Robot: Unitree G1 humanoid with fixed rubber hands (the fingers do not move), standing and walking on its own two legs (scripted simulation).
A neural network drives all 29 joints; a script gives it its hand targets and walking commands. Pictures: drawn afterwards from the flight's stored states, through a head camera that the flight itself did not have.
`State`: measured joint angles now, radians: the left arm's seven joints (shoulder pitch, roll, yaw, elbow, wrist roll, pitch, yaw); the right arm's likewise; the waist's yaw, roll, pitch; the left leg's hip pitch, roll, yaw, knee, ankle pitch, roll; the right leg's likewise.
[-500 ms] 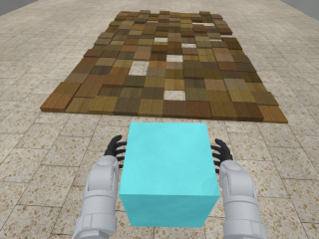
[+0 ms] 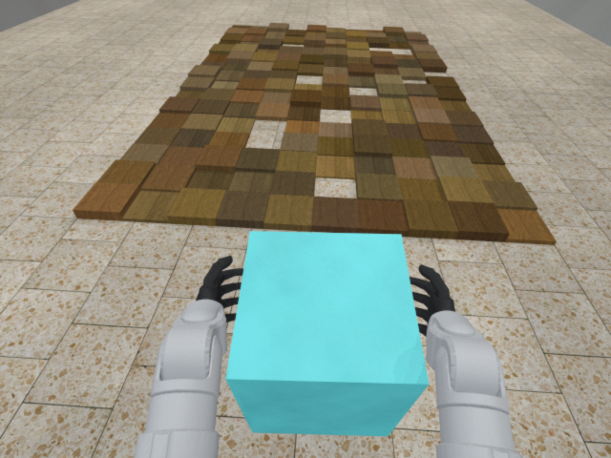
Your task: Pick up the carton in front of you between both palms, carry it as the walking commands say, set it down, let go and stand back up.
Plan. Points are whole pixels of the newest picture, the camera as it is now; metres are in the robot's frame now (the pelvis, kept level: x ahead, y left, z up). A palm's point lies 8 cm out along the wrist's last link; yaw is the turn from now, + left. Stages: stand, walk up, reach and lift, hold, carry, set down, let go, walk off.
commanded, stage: carry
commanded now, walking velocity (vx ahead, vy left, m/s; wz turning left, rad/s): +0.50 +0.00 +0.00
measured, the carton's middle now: (322, 339) +0.29 +0.00 -0.01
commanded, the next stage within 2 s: none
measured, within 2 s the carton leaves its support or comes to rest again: neither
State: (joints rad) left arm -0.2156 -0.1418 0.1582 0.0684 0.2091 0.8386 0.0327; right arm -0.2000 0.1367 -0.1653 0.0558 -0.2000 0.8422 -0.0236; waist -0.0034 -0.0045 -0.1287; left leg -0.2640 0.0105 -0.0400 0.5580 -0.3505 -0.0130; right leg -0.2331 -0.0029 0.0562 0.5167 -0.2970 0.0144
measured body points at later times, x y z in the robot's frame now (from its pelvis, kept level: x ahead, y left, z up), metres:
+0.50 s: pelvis +0.22 +0.03 +0.00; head +0.22 +0.03 +0.45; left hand +0.51 +0.17 +0.08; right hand +0.49 -0.13 +0.08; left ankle +0.21 +0.09 -0.73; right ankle +0.08 -0.09 -0.66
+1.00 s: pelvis +0.54 -0.03 +0.01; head +0.57 -0.04 +0.46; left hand +0.80 +0.14 +0.05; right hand +0.83 -0.17 +0.05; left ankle +0.48 +0.10 -0.65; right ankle +0.57 -0.09 -0.73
